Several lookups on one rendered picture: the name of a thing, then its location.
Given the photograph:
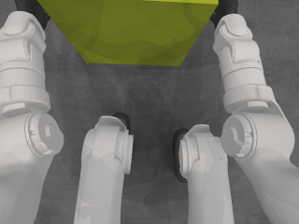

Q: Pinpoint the left robot hand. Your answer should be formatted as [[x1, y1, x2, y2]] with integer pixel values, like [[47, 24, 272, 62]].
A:
[[14, 0, 51, 30]]

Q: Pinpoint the right robot shin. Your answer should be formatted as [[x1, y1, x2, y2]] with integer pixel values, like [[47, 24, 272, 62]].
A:
[[179, 124, 228, 178]]

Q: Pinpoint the robot left forearm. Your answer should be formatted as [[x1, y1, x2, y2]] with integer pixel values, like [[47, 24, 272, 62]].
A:
[[0, 11, 50, 120]]

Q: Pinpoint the left robot shin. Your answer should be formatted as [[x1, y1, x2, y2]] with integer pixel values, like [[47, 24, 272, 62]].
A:
[[81, 116, 127, 165]]

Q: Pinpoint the robot shin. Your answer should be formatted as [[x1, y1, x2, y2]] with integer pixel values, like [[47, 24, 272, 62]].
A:
[[81, 116, 127, 165], [179, 124, 228, 178]]

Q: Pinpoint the right robot hand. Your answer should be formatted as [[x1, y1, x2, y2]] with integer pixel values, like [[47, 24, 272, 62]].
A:
[[210, 0, 238, 29]]

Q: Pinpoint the carton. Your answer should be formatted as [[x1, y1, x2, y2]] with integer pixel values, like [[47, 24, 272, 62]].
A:
[[37, 0, 219, 66]]

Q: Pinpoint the robot right forearm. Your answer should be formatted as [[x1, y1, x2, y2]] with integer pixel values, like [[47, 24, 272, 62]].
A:
[[213, 13, 295, 143]]

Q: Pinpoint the left robot upper arm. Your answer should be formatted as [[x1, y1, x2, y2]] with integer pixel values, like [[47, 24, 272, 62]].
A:
[[0, 111, 64, 224]]

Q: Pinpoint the right robot upper arm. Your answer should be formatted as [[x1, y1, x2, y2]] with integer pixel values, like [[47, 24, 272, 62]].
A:
[[220, 112, 299, 224]]

